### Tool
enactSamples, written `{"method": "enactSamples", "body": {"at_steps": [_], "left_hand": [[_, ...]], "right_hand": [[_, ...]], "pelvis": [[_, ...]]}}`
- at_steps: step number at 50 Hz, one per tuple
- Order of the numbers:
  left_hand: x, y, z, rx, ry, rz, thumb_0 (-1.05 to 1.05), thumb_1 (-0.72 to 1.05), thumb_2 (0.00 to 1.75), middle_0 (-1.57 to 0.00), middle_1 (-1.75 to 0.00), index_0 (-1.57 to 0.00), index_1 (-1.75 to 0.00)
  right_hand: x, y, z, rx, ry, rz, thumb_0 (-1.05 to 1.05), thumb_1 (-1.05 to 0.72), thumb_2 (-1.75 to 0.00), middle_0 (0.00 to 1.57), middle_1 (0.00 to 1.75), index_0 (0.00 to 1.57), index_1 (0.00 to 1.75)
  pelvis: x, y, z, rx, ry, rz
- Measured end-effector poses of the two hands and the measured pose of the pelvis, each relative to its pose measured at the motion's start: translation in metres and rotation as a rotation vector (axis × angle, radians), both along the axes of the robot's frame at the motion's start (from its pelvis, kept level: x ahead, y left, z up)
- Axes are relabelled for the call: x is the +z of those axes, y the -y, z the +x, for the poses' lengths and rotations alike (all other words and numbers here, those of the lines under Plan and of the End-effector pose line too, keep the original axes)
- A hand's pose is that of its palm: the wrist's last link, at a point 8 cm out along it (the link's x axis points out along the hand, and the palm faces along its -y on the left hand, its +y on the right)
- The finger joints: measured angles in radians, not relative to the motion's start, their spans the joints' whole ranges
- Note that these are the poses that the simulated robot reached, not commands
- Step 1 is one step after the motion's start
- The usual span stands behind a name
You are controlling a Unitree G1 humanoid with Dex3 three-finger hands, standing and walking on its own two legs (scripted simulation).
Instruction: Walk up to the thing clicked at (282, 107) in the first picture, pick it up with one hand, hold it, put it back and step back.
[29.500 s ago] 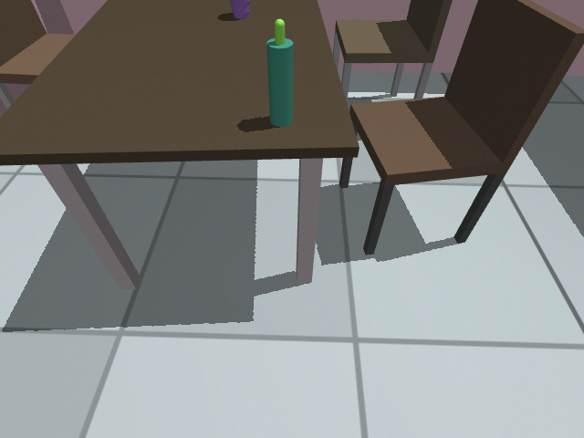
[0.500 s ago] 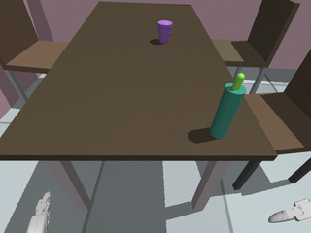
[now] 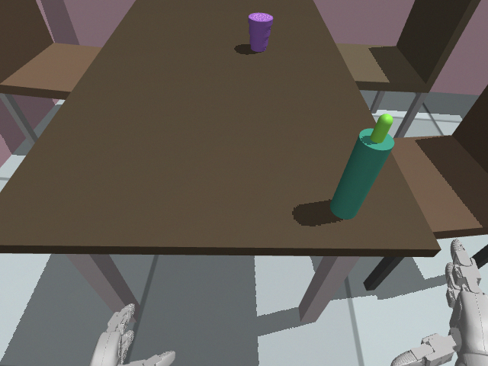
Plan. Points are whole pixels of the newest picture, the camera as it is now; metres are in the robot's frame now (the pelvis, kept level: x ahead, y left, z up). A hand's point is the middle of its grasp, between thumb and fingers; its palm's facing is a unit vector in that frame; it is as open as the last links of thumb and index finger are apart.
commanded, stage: home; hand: right
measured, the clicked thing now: (362, 169) +0.44 -0.23 +0.09
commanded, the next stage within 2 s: none
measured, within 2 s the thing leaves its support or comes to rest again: neither
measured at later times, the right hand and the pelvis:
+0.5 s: hand (336, 363) +0.16 -0.16 -0.11, palm faces +0.09 +0.97 -0.21, open 17.6 cm; pelvis -0.01 +0.01 -0.01, yaw +1 degrees
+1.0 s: hand out of the picture +0.11 -0.23 -0.14, palm faces -0.06 +0.93 -0.36, open 17.5 cm; pelvis +0.00 +0.00 -0.01, yaw +2 degrees
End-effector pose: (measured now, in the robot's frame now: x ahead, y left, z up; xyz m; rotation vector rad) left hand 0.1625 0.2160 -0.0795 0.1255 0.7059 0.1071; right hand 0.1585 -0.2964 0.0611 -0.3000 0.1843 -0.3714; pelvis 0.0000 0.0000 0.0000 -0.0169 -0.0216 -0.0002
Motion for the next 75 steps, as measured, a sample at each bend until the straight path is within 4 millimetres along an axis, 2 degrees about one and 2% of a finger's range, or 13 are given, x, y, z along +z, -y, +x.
{"method": "enactSamples", "body": {"at_steps": [5, 10, 18, 21, 24, 31, 39, 42, 46, 51, 56, 66, 75], "left_hand": [[-0.002, -0.014, -0.010, 0.012, -0.056, 0.057, 0.00, 0.47, 0.68, -0.17, -0.24, -0.17, -0.24], [-0.007, -0.016, -0.017, 0.021, -0.092, 0.059, 0.01, 0.70, 0.80, -0.18, -0.27, -0.19, -0.27], [-0.020, -0.021, -0.032, 0.003, -0.161, 0.072, 0.01, 0.86, 0.88, -0.20, -0.29, -0.20, -0.30], [-0.025, -0.027, -0.041, 0.007, -0.205, 0.091, 0.01, 0.88, 0.89, -0.20, -0.30, -0.20, -0.30], [-0.028, -0.033, -0.049, 0.018, -0.235, 0.108, 0.01, 0.89, 0.89, -0.20, -0.30, -0.20, -0.30], [-0.025, -0.039, -0.052, 0.064, -0.217, 0.104, 0.02, 0.90, 0.90, -0.20, -0.30, -0.20, -0.31], [-0.023, -0.035, -0.040, 0.061, -0.207, 0.081, 0.02, 0.90, 0.90, -0.20, -0.30, -0.20, -0.31], [-0.024, -0.035, -0.036, 0.010, -0.223, 0.104, 0.01, 0.90, 0.90, -0.20, -0.30, -0.20, -0.31], [-0.027, -0.048, -0.041, -0.007, -0.253, 0.133, 0.01, 0.90, 0.90, -0.20, -0.30, -0.21, -0.31], [-0.030, -0.066, -0.062, 0.029, -0.312, 0.165, 0.01, 0.90, 0.90, -0.20, -0.30, -0.21, -0.31], [-0.033, -0.075, -0.088, 0.053, -0.397, 0.186, 0.01, 0.90, 0.90, -0.20, -0.30, -0.20, -0.31], [-0.035, -0.067, -0.133, 0.076, -0.512, 0.185, 0.01, 0.90, 0.90, -0.20, -0.30, -0.21, -0.30], [-0.035, -0.061, -0.157, 0.096, -0.547, 0.178, 0.01, 0.90, 0.90, -0.20, -0.30, -0.21, -0.30]], "right_hand": [[-0.040, -0.030, -0.004, 0.048, -0.121, 0.112, -0.01, 0.59, -0.02, 0.05, 0.04, 0.05, 0.05], [-0.074, -0.051, -0.006, 0.095, -0.256, 0.157, -0.01, 0.59, -0.02, 0.05, 0.04, 0.05, 0.05], [-0.132, -0.081, -0.029, 0.096, -0.501, 0.237, -0.01, 0.59, -0.02, 0.05, 0.04, 0.05, 0.05], [-0.147, -0.087, -0.031, 0.090, -0.561, 0.253, -0.01, 0.59, -0.02, 0.05, 0.04, 0.05, 0.05], [-0.150, -0.086, -0.022, 0.086, -0.562, 0.247, -0.01, 0.58, -0.02, 0.05, 0.04, 0.05, 0.05], [-0.132, -0.082, 0.005, 0.107, -0.484, 0.189, -0.01, 0.57, -0.03, 0.05, 0.05, 0.05, 0.05], [-0.144, -0.089, -0.003, 0.111, -0.540, 0.224, -0.01, 0.56, -0.04, 0.05, 0.05, 0.05, 0.05], [-0.151, -0.083, -0.010, 0.145, -0.596, 0.189, -0.01, 0.56, -0.04, 0.05, 0.05, 0.05, 0.05], [-0.163, -0.052, -0.030, 0.151, -0.745, 0.123, -0.01, 0.55, -0.04, 0.06, 0.05, 0.06, 0.05], [-0.165, -0.011, -0.058, 0.077, -0.862, 0.072, -0.01, 0.55, -0.04, 0.06, 0.05, 0.06, 0.05], [-0.164, 0.014, -0.079, 0.033, -0.937, 0.047, -0.01, 0.54, -0.05, 0.05, 0.05, 0.06, 0.05], [-0.171, 0.024, -0.105, 0.036, -1.020, 0.066, -0.01, 0.53, -0.06, 0.05, 0.05, 0.06, 0.06], [-0.178, 0.022, -0.119, 0.058, -1.052, 0.092, 0.00, 0.51, -0.06, 0.06, 0.05, 0.06, 0.06]], "pelvis": [[0.000, -0.002, -0.002, 0.000, 0.000, 0.004], [0.000, -0.005, -0.005, 0.006, -0.010, 0.008], [-0.003, -0.008, -0.010, 0.009, -0.030, 0.010], [-0.004, -0.010, -0.012, 0.008, -0.038, 0.009], [-0.005, -0.011, -0.012, 0.009, -0.042, 0.008], [-0.005, -0.010, -0.005, 0.023, -0.038, 0.008], [-0.005, -0.008, -0.003, 0.028, -0.035, 0.005], [-0.005, -0.008, -0.003, 0.025, -0.041, 0.010], [-0.007, -0.005, -0.003, 0.029, -0.033, 0.015], [-0.006, 0.001, -0.001, 0.037, -0.010, 0.019], [-0.003, 0.007, -0.004, 0.041, 0.008, 0.018], [0.002, 0.018, -0.020, 0.047, 0.031, 0.019], [0.003, 0.025, -0.030, 0.049, 0.037, 0.017]]}}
